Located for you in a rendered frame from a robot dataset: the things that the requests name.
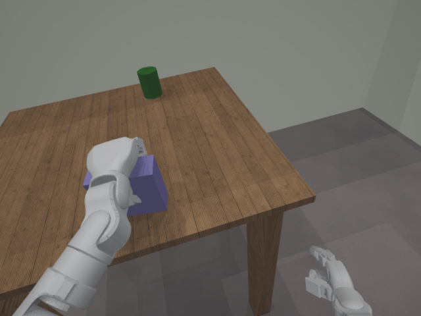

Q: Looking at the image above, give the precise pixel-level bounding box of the left robot hand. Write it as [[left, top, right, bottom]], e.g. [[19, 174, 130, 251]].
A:
[[87, 137, 147, 207]]

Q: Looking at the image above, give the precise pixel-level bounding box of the sponge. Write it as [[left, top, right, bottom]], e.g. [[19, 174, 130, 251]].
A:
[[83, 155, 168, 217]]

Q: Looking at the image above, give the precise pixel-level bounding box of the robot right forearm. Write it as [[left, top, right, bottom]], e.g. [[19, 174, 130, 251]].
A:
[[332, 286, 373, 316]]

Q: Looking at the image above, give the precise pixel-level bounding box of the table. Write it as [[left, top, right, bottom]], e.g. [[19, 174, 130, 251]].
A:
[[0, 67, 316, 316]]

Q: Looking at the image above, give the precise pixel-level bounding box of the right robot hand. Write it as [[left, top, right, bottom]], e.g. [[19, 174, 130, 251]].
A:
[[305, 246, 354, 303]]

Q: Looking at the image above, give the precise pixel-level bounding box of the robot left forearm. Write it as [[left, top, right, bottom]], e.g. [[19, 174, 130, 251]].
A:
[[12, 171, 131, 316]]

